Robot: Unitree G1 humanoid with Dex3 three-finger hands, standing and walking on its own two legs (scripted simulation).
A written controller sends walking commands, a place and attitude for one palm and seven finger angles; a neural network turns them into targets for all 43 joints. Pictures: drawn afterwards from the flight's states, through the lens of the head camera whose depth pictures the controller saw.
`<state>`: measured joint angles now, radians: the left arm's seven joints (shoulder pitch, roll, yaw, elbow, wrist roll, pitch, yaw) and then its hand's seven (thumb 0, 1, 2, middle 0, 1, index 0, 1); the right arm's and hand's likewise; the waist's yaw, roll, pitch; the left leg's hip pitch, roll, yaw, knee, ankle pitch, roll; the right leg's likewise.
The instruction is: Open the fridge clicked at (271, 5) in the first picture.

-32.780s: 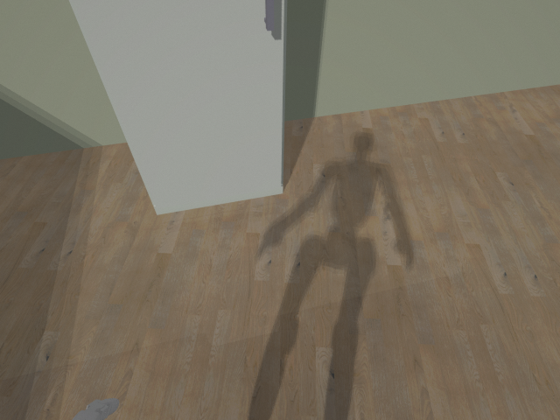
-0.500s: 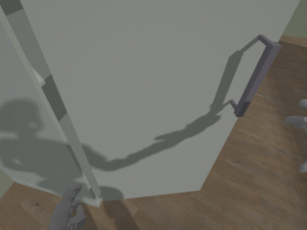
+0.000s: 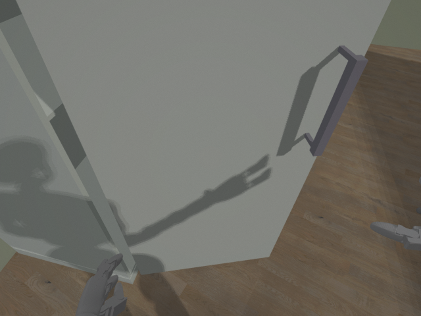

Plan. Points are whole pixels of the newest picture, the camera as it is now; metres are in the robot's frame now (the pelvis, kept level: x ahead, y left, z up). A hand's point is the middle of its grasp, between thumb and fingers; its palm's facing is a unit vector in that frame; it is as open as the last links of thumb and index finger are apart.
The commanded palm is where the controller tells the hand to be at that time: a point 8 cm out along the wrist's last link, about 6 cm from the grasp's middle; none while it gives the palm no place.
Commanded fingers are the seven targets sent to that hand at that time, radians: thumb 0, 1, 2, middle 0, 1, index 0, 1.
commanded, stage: draw the hand back to the body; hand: right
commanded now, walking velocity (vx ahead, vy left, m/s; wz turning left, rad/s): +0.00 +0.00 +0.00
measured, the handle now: (328, 106) +0.48 -0.25 +0.18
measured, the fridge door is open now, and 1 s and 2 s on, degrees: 68 68 68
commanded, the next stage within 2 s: step back with the hand held close in 0.86 s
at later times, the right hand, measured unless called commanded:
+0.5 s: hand (398, 221) +0.22 -0.27 +0.16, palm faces +0.46 +0.80 -0.38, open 8.6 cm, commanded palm +0.17 -0.30 +0.18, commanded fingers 0.00 -0.90 -0.90 0.20 0.30 0.20 0.30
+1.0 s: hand (396, 224) +0.22 -0.26 +0.16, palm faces +0.47 +0.80 -0.38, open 7.5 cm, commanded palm +0.17 -0.29 +0.18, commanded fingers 0.00 -0.90 -0.90 0.20 0.30 0.20 0.30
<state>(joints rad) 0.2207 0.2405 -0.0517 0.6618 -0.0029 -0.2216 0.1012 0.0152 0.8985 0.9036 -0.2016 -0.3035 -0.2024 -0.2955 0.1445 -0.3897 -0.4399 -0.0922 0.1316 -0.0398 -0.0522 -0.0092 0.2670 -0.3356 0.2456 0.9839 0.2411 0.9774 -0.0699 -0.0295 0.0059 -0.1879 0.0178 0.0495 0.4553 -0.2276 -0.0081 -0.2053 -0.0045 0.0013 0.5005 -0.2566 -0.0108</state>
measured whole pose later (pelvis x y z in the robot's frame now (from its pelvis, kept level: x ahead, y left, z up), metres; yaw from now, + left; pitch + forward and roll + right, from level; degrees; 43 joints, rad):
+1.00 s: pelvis +0.02 +0.01 +0.00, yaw +1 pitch -5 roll +1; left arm 0.21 0.22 -0.02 0.67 0.02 -0.15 0.10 0.02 0.90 0.90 -0.20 -0.30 -0.20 -0.30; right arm 0.44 -0.35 -0.35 -0.37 0.06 -0.07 -0.11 0.02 -0.89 -0.90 0.21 0.30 0.21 0.30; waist -0.08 -0.04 0.02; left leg -0.07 0.00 0.03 0.40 -0.24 0.00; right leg -0.08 -0.02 -0.01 0.43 -0.26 0.00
